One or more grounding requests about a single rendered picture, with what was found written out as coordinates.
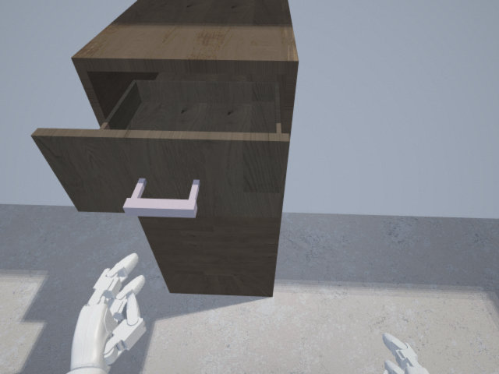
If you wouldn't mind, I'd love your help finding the left robot hand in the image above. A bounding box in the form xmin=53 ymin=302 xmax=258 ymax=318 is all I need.
xmin=70 ymin=253 xmax=147 ymax=374

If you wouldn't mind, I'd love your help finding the cabinet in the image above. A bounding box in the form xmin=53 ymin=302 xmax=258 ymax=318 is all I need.
xmin=71 ymin=0 xmax=299 ymax=297

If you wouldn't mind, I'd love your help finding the drawer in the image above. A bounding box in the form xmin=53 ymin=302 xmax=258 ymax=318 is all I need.
xmin=31 ymin=79 xmax=290 ymax=217

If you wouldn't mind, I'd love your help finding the handle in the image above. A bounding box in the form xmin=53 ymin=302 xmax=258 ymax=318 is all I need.
xmin=123 ymin=178 xmax=200 ymax=218

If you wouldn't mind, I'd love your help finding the right robot hand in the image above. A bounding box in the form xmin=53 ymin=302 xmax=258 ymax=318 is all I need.
xmin=382 ymin=333 xmax=429 ymax=374

